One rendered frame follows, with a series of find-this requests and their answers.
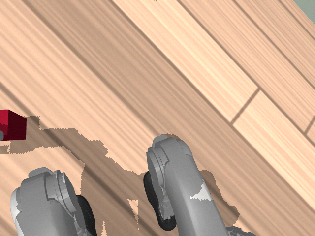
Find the right robot hand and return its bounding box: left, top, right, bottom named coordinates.
left=226, top=226, right=256, bottom=236

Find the left robot foot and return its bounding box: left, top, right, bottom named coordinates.
left=76, top=195, right=97, bottom=236

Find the right robot foot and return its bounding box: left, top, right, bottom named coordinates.
left=143, top=171, right=177, bottom=231

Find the carton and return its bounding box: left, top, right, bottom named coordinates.
left=0, top=110, right=27, bottom=141

